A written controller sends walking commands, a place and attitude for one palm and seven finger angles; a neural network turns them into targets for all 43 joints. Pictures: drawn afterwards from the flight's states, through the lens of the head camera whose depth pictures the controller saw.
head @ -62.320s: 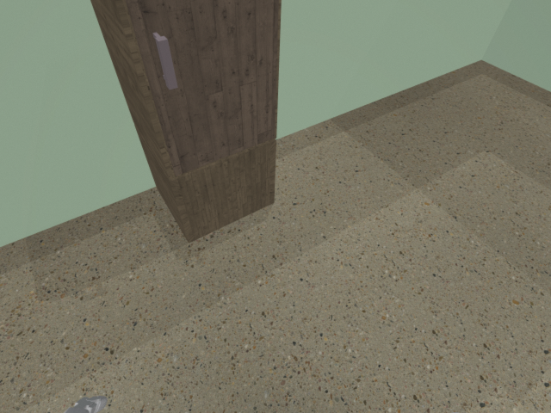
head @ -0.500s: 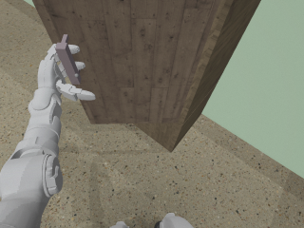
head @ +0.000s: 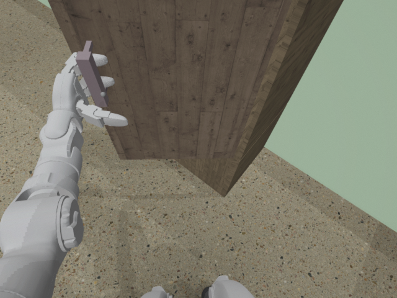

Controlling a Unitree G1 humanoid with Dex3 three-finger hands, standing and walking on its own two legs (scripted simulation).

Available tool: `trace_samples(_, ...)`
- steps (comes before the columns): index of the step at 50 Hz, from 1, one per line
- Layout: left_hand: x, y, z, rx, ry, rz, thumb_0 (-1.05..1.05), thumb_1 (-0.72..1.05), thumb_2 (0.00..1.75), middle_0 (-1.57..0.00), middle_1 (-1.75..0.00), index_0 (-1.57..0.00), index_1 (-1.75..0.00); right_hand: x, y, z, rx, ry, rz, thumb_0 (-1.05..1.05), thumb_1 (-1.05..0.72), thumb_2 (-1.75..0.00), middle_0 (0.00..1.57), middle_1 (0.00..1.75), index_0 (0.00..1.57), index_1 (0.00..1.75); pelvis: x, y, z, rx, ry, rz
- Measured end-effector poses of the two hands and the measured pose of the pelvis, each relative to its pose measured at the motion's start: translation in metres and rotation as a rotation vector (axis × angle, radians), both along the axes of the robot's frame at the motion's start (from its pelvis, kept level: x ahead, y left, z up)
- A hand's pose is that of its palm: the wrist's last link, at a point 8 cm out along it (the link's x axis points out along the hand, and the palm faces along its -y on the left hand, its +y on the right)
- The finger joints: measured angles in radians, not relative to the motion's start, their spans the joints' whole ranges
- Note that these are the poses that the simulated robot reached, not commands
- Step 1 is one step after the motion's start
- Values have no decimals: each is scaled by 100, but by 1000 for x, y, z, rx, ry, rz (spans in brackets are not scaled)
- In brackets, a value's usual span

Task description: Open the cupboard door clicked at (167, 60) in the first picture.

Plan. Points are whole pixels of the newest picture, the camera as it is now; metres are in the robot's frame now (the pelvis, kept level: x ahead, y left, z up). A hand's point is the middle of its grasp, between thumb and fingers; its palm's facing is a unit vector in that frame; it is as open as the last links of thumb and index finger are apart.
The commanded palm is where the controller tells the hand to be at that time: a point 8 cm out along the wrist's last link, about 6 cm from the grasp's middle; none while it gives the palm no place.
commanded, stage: close the thumb around the handle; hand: left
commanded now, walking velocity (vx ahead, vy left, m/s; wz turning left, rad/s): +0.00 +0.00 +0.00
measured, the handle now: (95, 75) +0.55 +0.19 +0.10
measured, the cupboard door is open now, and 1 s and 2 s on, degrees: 42 47 83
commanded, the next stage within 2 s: pull the door open along its arc in 0.62 s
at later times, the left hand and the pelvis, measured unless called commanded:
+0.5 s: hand (104, 93) +0.50 +0.16 +0.10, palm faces -0.01 -1.00 +0.00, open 6.2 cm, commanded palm +0.47 +0.21 +0.10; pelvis +0.01 +0.01 +0.00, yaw -1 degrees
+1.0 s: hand (104, 104) +0.47 +0.16 +0.10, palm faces -0.02 -1.00 +0.01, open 5.8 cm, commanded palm +0.41 +0.21 +0.10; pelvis +0.01 +0.00 +0.01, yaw -1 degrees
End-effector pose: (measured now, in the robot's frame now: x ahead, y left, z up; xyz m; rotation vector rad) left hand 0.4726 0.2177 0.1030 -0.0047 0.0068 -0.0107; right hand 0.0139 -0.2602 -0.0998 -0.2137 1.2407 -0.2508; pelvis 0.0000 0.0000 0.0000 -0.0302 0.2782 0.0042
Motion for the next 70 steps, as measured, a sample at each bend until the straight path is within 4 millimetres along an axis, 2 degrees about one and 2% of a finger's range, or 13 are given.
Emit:
trace_samples(6, 5, -1, -2, -3, 4, -6, -1, -33, 37, -31, -122, -31, -122, -8, 3, 0, 0, 18, -11, 0, -90, -90, 20, 30, 20, 30, 1, 2, -1, -2, 7, -4)
trace_samples(15, 9, -2, -4, -4, 0, -2, 0, 10, 55, -34, -126, -35, -127, -15, 6, 0, 4, 48, -25, 0, -90, -90, 20, 30, 20, 30, 4, 5, -1, -4, 13, -8)
trace_samples(27, 1, -2, -2, 2, -8, 1, 1, 71, 82, -38, -133, -38, -133, -4, 9, -1, 20, 25, -24, 0, -90, -90, 20, 30, 20, 30, 8, 6, 2, -5, 0, -10)
trace_samples(36, -2, -3, -2, 3, -7, 13, 1, 73, 82, -36, -134, -37, -135, 10, 6, -2, 17, -10, 2, 0, -90, -90, 20, 30, 20, 30, 6, 4, 1, -2, -5, -2)
trace_samples(45, -7, -3, -2, 4, -14, 3, 1, 73, 80, -37, -135, -37, -135, 13, 1, 0, 15, -26, -7, 0, -90, -90, 20, 30, 20, 30, 7, 1, 2, 3, -6, -13)
trace_samples(50, -25, -5, -3, -1, -28, -9, 1, 72, 77, -37, -135, -37, -135, 20, 1, 3, 30, -56, -20, 0, -90, -90, 20, 30, 20, 30, 11, 0, 6, 7, -24, -27)
trace_samples(55, -56, -11, -3, -6, -45, -25, 1, 70, 74, -37, -135, -36, -135, 41, 3, 8, 50, -128, -10, 0, -90, -90, 20, 30, 20, 30, 13, -2, 10, 10, -53, -32)
trace_samples(58, -76, -17, -4, -29, -47, 2, 1, 69, 73, -38, -135, -37, -135, 60, 4, 11, 58, -186, 15, 0, -90, -90, 20, 30, 20, 30, 13, -3, 12, 11, -71, -30)
trace_samples(63, -108, -35, -5, -74, -49, 185, 1, 68, 75, -37, -135, -38, -135, 99, 12, 16, 77, -286, 101, 1, -91, -90, 20, 30, 20, 30, 10, -4, 13, 18, -92, -18)
trace_samples(70, -149, -65, -3, -35, -30, 369, -1, 70, 79, -34, -135, -40, -135, 149, 28, 24, 113, -398, 207, 1, -91, -90, 20, 30, 20, 30, 7, -10, 13, 26, -125, 5)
